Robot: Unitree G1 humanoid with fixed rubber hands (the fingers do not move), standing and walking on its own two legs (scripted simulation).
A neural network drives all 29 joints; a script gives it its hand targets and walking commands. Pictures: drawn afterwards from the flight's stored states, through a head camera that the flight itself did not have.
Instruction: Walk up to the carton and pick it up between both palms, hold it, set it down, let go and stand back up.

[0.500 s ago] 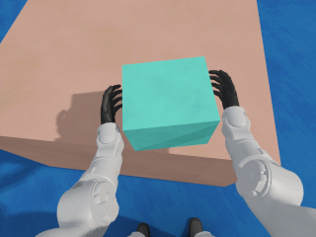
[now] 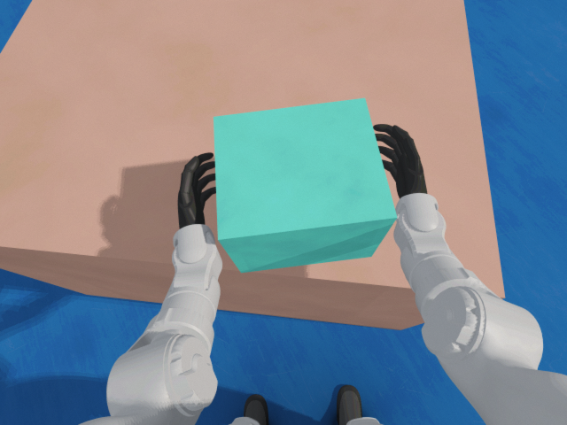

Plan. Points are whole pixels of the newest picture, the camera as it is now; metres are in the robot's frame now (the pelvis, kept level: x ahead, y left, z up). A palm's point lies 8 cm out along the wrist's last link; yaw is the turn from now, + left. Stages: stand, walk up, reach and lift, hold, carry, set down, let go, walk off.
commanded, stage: reach and lift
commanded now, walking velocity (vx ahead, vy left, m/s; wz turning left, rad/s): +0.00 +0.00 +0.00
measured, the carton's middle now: (298, 192) +0.45 +0.02 -0.05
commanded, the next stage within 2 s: none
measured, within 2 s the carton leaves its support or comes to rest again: leaves its support in 1.72 s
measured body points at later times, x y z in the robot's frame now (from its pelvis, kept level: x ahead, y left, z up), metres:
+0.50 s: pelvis +0.00 +0.00 +0.00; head +0.16 +0.00 +0.42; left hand +0.41 +0.17 -0.03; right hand +0.46 -0.14 -0.01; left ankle -0.03 +0.15 -0.73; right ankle +0.00 -0.13 -0.73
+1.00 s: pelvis -0.02 +0.00 -0.01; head +0.15 -0.01 +0.41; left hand +0.40 +0.17 -0.04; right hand +0.45 -0.14 -0.02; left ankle -0.03 +0.14 -0.73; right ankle +0.00 -0.13 -0.73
